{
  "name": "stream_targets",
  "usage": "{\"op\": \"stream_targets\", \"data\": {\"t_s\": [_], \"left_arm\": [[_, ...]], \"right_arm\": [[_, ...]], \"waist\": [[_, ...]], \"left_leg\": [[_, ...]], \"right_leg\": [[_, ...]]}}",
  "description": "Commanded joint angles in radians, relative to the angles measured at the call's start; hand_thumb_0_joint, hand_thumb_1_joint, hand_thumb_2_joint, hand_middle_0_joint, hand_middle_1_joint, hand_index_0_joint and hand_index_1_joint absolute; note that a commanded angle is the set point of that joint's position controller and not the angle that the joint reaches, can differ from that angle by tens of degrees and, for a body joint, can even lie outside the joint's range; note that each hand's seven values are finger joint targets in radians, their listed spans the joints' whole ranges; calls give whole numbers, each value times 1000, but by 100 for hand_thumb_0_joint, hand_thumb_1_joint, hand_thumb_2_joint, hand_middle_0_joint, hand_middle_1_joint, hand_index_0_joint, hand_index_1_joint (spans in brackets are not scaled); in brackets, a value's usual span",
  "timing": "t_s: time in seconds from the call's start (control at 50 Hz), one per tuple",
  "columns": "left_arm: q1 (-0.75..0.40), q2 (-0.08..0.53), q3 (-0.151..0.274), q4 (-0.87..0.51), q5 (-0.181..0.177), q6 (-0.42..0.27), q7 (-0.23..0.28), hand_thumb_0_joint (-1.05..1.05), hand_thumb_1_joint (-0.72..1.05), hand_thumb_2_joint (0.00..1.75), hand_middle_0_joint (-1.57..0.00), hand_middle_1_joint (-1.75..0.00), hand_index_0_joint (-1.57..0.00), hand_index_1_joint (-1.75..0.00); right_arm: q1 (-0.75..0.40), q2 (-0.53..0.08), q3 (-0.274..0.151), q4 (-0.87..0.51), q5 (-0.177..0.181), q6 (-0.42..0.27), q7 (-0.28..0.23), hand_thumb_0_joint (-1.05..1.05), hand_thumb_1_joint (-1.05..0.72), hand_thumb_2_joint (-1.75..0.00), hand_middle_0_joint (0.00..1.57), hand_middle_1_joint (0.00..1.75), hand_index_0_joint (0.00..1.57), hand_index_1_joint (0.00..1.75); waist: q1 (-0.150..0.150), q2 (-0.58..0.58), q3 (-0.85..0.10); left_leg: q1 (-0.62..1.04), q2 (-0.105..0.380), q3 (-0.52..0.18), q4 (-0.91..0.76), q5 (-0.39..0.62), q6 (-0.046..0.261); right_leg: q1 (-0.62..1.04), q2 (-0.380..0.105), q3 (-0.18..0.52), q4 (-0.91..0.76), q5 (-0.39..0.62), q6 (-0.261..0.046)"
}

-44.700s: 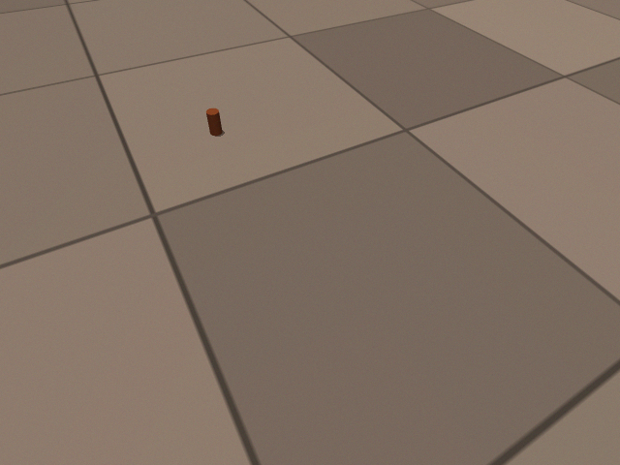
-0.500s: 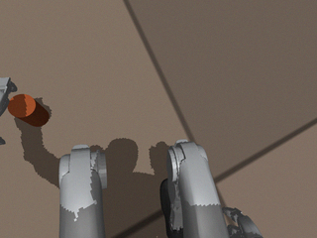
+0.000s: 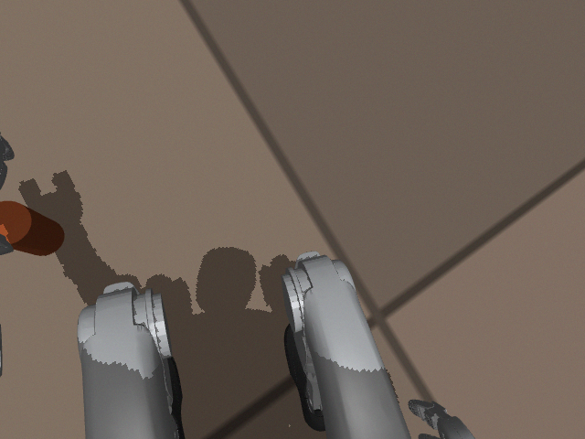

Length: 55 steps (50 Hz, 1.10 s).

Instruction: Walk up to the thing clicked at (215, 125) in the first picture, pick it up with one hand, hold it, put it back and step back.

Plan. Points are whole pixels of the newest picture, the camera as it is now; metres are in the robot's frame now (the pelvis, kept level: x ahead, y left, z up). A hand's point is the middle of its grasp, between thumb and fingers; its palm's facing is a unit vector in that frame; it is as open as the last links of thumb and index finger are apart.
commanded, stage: approach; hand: left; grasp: from above
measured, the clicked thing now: (26, 230) +0.44 +0.34 -0.29
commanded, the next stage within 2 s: rest palm in 0.46 s
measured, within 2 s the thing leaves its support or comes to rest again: neither
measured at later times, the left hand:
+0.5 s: hand out of the picture +0.43 +0.33 -0.18, palm faces -0.29 -0.04 -0.96, open 13.4 cm
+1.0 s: hand (5, 242) +0.41 +0.33 -0.22, palm faces -0.48 -0.18 -0.86, open 14.1 cm
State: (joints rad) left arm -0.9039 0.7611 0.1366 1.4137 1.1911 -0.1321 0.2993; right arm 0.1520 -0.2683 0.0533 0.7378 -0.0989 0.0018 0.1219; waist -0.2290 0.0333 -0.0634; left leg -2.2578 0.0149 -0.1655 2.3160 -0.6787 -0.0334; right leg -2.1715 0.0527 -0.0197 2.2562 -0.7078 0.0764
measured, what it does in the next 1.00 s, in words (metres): stands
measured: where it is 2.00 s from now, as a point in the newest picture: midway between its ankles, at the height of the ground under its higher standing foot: (242, 410)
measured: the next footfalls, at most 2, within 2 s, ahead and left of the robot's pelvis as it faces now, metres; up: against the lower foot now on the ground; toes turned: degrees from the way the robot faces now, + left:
none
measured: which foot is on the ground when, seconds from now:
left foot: down 0.00-1.00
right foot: down 0.00-1.00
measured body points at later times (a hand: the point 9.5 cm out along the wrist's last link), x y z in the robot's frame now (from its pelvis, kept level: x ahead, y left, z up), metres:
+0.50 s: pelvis -0.01 +0.01 -0.03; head +0.21 +0.10 +0.35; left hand +0.44 +0.33 -0.13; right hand +0.14 -0.26 -0.14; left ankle +0.08 +0.14 -0.32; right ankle +0.09 -0.13 -0.32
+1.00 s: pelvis -0.01 +0.00 -0.03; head +0.24 +0.09 +0.34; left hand +0.43 +0.34 -0.17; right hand +0.03 -0.28 -0.12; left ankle +0.08 +0.14 -0.32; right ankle +0.09 -0.14 -0.32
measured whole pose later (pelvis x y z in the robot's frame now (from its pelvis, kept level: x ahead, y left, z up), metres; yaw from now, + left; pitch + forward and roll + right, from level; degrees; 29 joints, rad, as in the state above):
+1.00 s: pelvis -0.01 +0.00 -0.03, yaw -1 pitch +31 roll -9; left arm -0.84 0.86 0.20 1.44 1.25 -0.41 0.39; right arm 0.15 -0.30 0.11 0.75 -0.17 0.01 0.14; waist -0.23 -0.06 0.02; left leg -2.31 -0.01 -0.21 2.41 -0.66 -0.05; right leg -2.19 0.05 -0.05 2.33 -0.70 0.07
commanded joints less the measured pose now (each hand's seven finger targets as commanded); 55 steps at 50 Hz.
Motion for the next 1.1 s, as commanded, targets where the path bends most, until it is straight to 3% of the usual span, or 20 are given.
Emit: {"op": "stream_targets", "data": {"t_s": [0.0,0.06,0.12,0.2,0.26,0.28,0.32,0.44,0.5,0.54,0.6,0.64,0.7,0.76,0.82,0.86,0.9,0.94,1.0,1.08], "left_arm": [[-69,324,46,-94,-58,-70,-39,0,-44,88,-15,-100,-17,-97],[-90,338,80,-169,-62,-194,-26,0,-43,88,-15,-98,-17,-96],[-153,382,121,-314,-22,-311,12,0,-45,88,-14,-98,-15,-96],[-104,288,70,-259,50,-354,106,0,-45,92,-14,-96,-14,-95],[-179,266,44,-284,77,-344,179,0,-45,97,-14,-97,-14,-97],[-222,277,56,-315,77,-333,199,0,-43,99,-16,-97,-16,-97],[-265,253,14,-296,110,-288,228,0,-41,101,-18,-98,-18,-99],[-428,228,-21,-270,103,-101,280,0,-49,96,-12,-101,-12,-100],[-422,259,-6,-126,107,-5,248,0,-51,101,-11,-103,-11,-103],[-368,244,-13,-62,98,39,202,0,-49,100,-12,-105,-12,-104],[-258,212,-39,-3,47,77,116,0,-48,92,-6,-107,-9,-104],[-203,185,-69,34,12,73,43,0,-48,92,-6,-108,-9,-105],[-186,230,-56,18,-34,31,-37,0,-47,90,-6,-109,-10,-105],[-197,256,-44,-48,-57,-58,-58,0,-49,89,-7,-108,-10,-104],[-224,349,51,-151,-56,-179,-4,0,-54,92,-6,-102,-8,-100],[-253,404,108,-187,-25,-251,52,0,-56,95,-5,-101,-6,-100],[-241,404,124,-159,18,-303,118,0,-55,97,-6,-101,-6,-101],[-247,373,96,-108,72,-327,179,0,-56,100,-6,-99,-5,-99],[-256,399,115,-95,130,-317,260,0,-56,102,-7,-95,-5,-96],[-316,356,71,-47,165,-252,328,0,-50,105,-8,-100,-7,-100]], "right_arm": [[125,-234,-65,-39,-2,-7,-8,0,-91,-90,20,30,20,30],[129,-237,-63,-28,-25,-4,-3,0,-91,-90,20,30,20,30],[125,-244,-83,-11,-49,4,1,0,-91,-90,20,30,20,30],[98,-245,-102,17,-67,19,2,0,-90,-89,20,30,20,30],[88,-251,-118,29,-71,14,0,0,-90,-89,20,30,20,30],[86,-258,-127,33,-72,11,-2,0,-90,-89,20,30,20,30],[82,-260,-129,42,-68,6,-7,0,-90,-90,20,30,20,30],[96,-260,-133,44,-50,-11,-22,0,-91,-90,20,30,20,30],[104,-247,-108,29,-40,-14,-21,0,-91,-90,20,30,20,30],[113,-236,-94,14,-32,-14,-19,0,-91,-90,20,30,20,30],[110,-229,-78,-17,-13,-15,-15,0,-90,-90,20,30,20,30],[108,-227,-71,-33,-3,-15,-9,0,-90,-90,20,30,20,30],[118,-232,-62,-47,1,-15,-5,0,-91,-90,20,30,20,30],[126,-240,-45,-51,-7,-18,-1,0,-91,-90,20,30,20,30],[150,-251,-33,-45,-26,-13,0,0,-90,-90,20,30,20,30],[152,-264,-24,-40,-44,-6,2,0,-90,-90,20,30,20,30],[140,-268,-28,-28,-61,-2,4,0,-90,-90,20,30,20,30],[124,-268,-28,-11,-81,-7,6,0,-89,-90,20,30,20,30],[118,-282,-39,11,-100,-13,8,0,-89,-90,20,30,20,30],[104,-289,-49,37,-115,-34,12,0,-88,-89,20,30,20,30]], "waist": [[66,27,-582],[69,101,-600],[81,240,-678],[49,248,-597],[34,302,-604],[31,309,-628],[23,333,-647],[20,387,-740],[26,345,-689],[35,306,-686],[36,196,-637],[17,111,-583],[28,51,-554],[17,70,-556],[28,131,-633],[29,192,-671],[18,250,-646],[-12,283,-580],[-9,348,-589],[-44,367,-574]], "left_leg": [[347,-31,130,-178,172,86],[396,-28,121,-156,182,69],[516,-18,116,-135,213,48],[509,-12,112,-131,149,40],[556,-12,99,-163,97,35],[581,-13,94,-173,96,36],[606,-13,96,-178,103,32],[663,-13,110,-223,121,33],[617,-13,115,-232,125,42],[581,-19,118,-227,148,51],[488,-28,122,-218,158,71],[417,-35,121,-208,159,85],[349,-38,118,-207,152,91],[360,-35,105,-192,155,80],[429,-27,111,-157,197,66],[462,-26,112,-133,215,55],[494,-21,109,-125,206,45],[494,-13,108,-115,160,41],[531,-12,111,-113,150,33],[526,-12,99,-110,114,34]], "right_leg": [[412,1,-96,-223,244,-86],[373,5,-106,-200,236,-95],[335,6,-112,-177,238,-101],[214,10,-126,-169,177,-105],[122,1,-149,-151,127,-109],[109,-4,-158,-141,126,-102],[83,-4,-166,-127,141,-98],[87,-14,-141,-145,191,-99],[121,-14,-130,-177,206,-107],[168,-15,-123,-184,229,-108],[231,-9,-113,-211,239,-106],[282,-1,-109,-224,243,-101],[336,-4,-96,-234,229,-94],[337,-1,-108,-208,224,-96],[385,2,-115,-196,257,-94],[379,3,-122,-174,267,-97],[312,5,-136,-147,251,-102],[234,10,-145,-137,211,-103],[172,5,-158,-113,192,-101],[100,4,-180,-97,170,-94]]}}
